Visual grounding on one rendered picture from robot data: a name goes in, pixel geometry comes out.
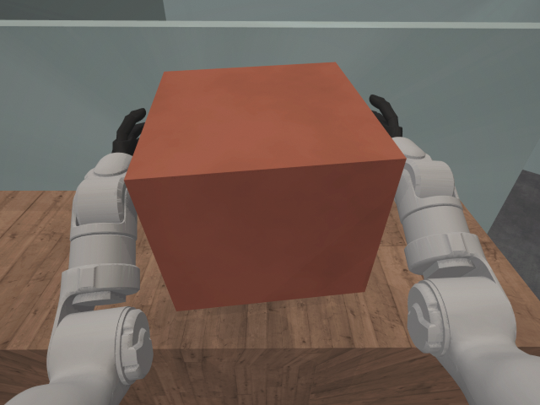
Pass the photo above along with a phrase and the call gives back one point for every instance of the robot left forearm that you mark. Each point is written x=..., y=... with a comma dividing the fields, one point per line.
x=104, y=228

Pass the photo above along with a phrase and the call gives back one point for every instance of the left robot hand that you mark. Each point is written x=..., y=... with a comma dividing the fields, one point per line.
x=126, y=135

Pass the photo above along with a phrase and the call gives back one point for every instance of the left robot upper arm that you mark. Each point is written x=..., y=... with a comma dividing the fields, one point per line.
x=95, y=356

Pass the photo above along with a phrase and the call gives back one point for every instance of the right robot upper arm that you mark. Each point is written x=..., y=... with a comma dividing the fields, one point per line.
x=467, y=324

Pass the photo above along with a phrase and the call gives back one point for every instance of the carton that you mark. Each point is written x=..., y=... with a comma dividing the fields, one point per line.
x=260, y=184

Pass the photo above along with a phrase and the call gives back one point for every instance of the robot right forearm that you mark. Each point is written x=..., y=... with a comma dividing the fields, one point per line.
x=439, y=243

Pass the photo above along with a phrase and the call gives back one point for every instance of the right robot hand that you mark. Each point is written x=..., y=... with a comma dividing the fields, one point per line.
x=388, y=117

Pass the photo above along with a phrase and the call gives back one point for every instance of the pedestal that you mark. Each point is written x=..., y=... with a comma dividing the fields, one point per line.
x=344, y=349

